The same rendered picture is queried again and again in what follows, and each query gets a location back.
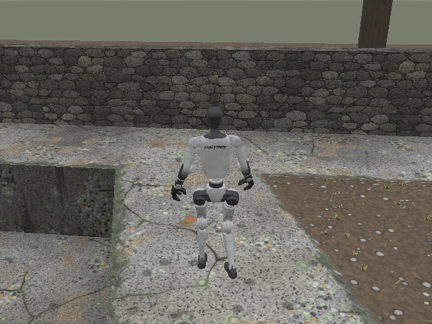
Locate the right robot forearm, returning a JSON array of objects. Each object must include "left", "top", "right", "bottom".
[{"left": 242, "top": 161, "right": 252, "bottom": 182}]

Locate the left robot forearm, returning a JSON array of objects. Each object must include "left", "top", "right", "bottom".
[{"left": 173, "top": 164, "right": 188, "bottom": 189}]

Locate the robot right hand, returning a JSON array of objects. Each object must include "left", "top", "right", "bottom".
[{"left": 238, "top": 179, "right": 254, "bottom": 190}]

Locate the robot left hand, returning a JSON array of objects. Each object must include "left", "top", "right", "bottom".
[{"left": 171, "top": 186, "right": 186, "bottom": 201}]

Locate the robot torso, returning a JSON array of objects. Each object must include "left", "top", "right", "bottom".
[{"left": 200, "top": 133, "right": 231, "bottom": 203}]

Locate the left robot upper arm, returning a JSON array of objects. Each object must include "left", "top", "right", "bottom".
[{"left": 182, "top": 136, "right": 201, "bottom": 174}]

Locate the robot left shin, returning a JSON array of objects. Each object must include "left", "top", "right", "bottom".
[{"left": 196, "top": 218, "right": 207, "bottom": 260}]

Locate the right robot upper arm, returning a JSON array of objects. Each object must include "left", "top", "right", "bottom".
[{"left": 229, "top": 135, "right": 248, "bottom": 171}]

